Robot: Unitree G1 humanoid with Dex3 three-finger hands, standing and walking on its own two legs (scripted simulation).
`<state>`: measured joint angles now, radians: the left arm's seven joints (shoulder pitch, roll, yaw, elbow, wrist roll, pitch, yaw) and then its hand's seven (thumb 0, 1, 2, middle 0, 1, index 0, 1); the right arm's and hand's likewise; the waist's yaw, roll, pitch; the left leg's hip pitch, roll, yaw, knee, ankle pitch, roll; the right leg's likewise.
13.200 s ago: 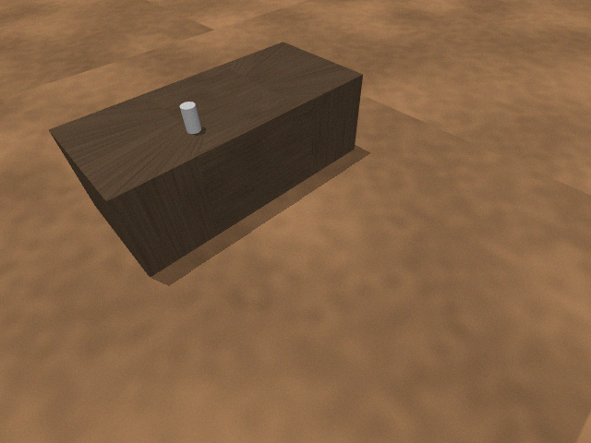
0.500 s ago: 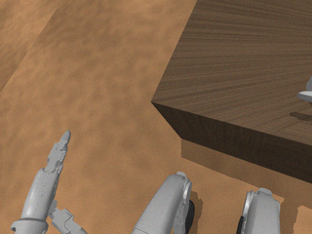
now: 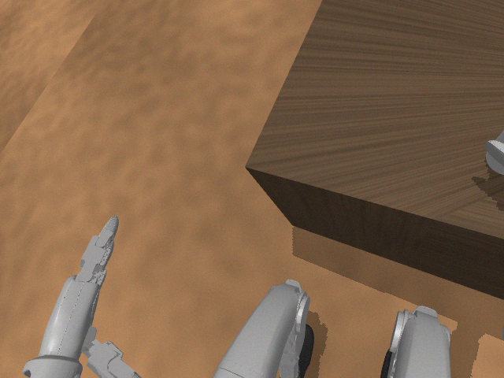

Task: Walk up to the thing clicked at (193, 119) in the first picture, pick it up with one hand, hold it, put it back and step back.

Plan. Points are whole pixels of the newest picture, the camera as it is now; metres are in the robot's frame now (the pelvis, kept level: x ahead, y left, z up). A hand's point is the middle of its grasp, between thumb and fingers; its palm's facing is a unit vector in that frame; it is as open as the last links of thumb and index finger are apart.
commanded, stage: settle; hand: right
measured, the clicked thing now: out of the picture +0.52 -0.23 -0.06
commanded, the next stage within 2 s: lift in 0.72 s
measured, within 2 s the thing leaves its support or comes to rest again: leaves its support in 0.02 s
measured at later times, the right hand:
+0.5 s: hand out of the picture +0.52 -0.24 +0.02, palm faces +0.25 +0.97 +0.00, open 9.1 cm
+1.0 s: hand out of the picture +0.53 -0.24 +0.05, palm faces +0.25 +0.97 +0.00, open 9.1 cm
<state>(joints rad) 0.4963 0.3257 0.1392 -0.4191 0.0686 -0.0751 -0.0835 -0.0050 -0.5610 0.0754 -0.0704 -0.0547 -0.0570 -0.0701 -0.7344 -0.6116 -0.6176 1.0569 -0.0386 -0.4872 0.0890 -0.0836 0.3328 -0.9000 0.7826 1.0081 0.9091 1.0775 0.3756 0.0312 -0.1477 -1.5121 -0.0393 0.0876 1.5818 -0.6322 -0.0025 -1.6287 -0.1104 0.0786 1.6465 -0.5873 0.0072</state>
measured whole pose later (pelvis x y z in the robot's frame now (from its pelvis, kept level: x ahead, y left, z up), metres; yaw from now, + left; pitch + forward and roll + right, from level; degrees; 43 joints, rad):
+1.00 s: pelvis +0.02 -0.01 +0.06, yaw -1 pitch +29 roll +7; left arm 0.42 0.28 0.07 -0.22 0.09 -0.03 -0.06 -0.01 -0.55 0.07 -0.06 -0.05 -0.05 -0.06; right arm -0.77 -0.57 -0.55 1.15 -0.02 -0.51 0.06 -0.07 0.35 -0.98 0.73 1.10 0.86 1.18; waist 0.32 0.01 -0.15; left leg -1.26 -0.04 0.08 1.33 -0.57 -0.01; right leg -1.38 -0.11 0.06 1.41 -0.55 0.00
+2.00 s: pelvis +0.04 +0.00 +0.14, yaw -4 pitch +13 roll +1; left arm 0.42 0.23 0.10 0.11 0.02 0.00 0.00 -0.01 -0.53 0.05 -0.05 -0.05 -0.05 -0.05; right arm -0.28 -0.20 -0.28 0.62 0.11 -0.40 0.01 -0.07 0.36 -0.99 0.74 1.10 0.86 1.18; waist 0.09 0.01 -0.11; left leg -0.75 0.01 0.01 1.00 -0.49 -0.02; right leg -0.81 -0.06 -0.03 1.01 -0.44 0.00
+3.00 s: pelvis +0.05 +0.00 +0.17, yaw -5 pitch +8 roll +0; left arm 0.37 0.22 0.10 0.25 -0.01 0.02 0.04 -0.01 -0.52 0.05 -0.05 -0.06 -0.05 -0.06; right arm -0.12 -0.16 -0.17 0.41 0.14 -0.32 -0.01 -0.07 0.36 -1.00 0.74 1.10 0.86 1.18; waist 0.05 0.00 -0.07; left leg -0.54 0.02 0.00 0.85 -0.45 -0.02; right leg -0.59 -0.04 -0.04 0.84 -0.38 0.00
